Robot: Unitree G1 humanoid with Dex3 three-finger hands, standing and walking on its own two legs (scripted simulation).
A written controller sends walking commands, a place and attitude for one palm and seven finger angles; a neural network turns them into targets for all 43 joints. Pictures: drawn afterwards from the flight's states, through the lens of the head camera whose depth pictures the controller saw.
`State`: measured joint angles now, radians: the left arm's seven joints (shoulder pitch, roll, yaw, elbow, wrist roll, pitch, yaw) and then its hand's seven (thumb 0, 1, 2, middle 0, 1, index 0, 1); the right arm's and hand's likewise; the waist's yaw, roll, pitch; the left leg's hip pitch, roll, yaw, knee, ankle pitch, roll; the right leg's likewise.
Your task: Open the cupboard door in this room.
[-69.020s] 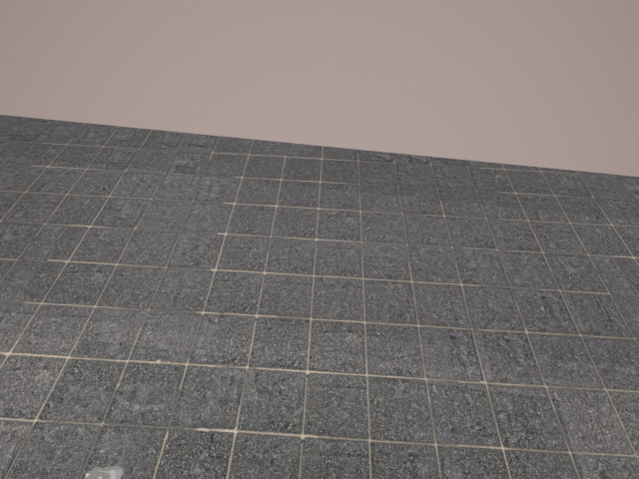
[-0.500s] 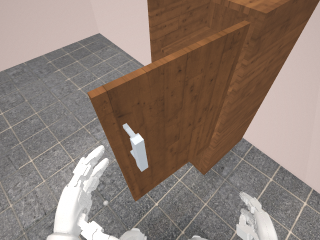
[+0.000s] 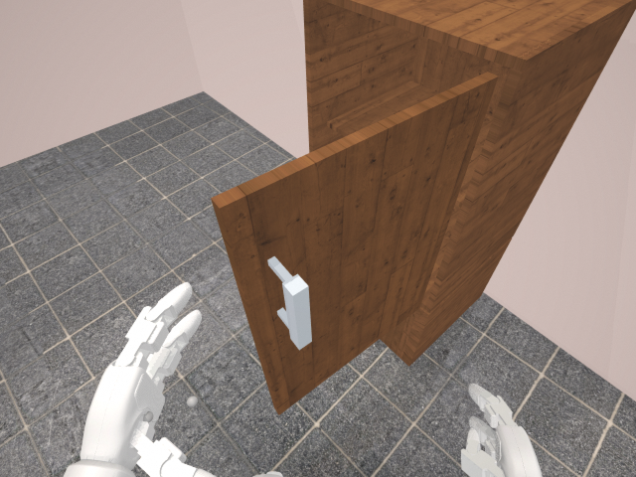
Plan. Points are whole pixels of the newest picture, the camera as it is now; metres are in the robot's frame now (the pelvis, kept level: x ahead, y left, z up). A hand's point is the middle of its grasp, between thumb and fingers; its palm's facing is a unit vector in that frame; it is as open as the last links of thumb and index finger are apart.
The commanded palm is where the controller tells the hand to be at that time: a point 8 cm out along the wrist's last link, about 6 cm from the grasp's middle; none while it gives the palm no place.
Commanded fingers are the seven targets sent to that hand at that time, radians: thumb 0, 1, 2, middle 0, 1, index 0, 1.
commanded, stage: draw the hand back to the body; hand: left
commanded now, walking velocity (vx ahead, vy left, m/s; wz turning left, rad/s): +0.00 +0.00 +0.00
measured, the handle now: (289, 303) +0.32 +0.06 +0.06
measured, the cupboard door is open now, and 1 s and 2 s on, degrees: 86 86 86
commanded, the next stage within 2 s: step back with the hand held close in 1.26 s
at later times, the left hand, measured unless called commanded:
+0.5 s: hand (91, 363) +0.19 +0.22 +0.15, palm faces +0.27 -0.89 -0.36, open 13.7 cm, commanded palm +0.15 +0.27 +0.18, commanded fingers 0.00 0.27 0.63 -0.18 -0.30 -0.18 -0.30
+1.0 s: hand (12, 291) +0.22 +0.26 +0.22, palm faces +0.46 -0.79 -0.40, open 8.0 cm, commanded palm +0.17 +0.30 +0.23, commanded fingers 0.00 0.90 0.90 -0.20 -0.30 -0.20 -0.30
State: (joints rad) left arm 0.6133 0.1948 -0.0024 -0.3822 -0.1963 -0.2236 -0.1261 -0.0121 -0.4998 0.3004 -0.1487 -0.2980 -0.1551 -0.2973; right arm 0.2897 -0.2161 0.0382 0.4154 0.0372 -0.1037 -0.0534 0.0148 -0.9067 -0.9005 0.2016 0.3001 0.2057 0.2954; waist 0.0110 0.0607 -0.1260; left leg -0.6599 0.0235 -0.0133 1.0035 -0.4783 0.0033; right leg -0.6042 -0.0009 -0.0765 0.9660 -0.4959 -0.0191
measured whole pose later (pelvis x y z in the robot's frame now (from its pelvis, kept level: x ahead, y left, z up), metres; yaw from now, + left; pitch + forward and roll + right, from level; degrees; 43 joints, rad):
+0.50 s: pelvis +0.01 +0.01 +0.04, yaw +0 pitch -1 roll -1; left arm 0.60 0.31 0.12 -0.45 -0.04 -0.04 0.12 -0.01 -0.06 0.49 -0.17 -0.30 -0.18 -0.30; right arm 0.25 -0.22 0.07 0.54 0.01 -0.12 -0.11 0.01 -0.91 -0.90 0.20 0.30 0.21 0.30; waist 0.05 0.06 -0.04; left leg -0.30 0.00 0.01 0.67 -0.35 0.02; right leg -0.25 -0.01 -0.06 0.63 -0.36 0.00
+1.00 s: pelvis +0.03 +0.00 +0.06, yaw -1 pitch -4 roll +0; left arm 0.46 0.34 0.34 -0.39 -0.07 -0.06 0.12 0.01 0.77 0.85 -0.20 -0.30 -0.21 -0.30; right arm 0.18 -0.24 0.03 0.63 0.00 -0.09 -0.08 0.01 -0.91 -0.90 0.20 0.30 0.21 0.30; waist 0.07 0.07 0.02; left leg -0.09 0.01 0.03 0.43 -0.27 0.01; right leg -0.05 0.00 -0.04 0.40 -0.28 -0.01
